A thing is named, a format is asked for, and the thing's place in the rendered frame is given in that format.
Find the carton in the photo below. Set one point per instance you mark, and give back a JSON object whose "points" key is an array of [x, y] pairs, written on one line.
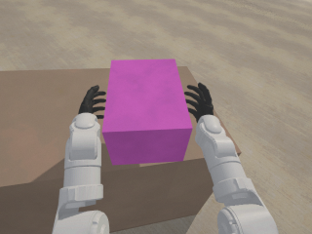
{"points": [[146, 118]]}

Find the pedestal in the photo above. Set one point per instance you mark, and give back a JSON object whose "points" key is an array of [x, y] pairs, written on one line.
{"points": [[37, 108]]}

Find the robot right forearm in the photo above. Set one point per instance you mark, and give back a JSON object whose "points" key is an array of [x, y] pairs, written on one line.
{"points": [[231, 186]]}

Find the robot right hand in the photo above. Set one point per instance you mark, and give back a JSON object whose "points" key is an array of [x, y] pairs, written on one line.
{"points": [[203, 105]]}

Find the right robot upper arm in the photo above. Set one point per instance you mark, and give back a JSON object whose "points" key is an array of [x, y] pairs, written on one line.
{"points": [[245, 219]]}

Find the left robot upper arm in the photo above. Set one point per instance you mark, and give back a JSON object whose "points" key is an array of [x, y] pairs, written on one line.
{"points": [[88, 222]]}

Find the robot left forearm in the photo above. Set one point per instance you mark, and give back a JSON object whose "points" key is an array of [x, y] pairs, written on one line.
{"points": [[82, 162]]}

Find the robot left hand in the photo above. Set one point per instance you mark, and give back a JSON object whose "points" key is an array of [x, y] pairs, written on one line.
{"points": [[89, 101]]}

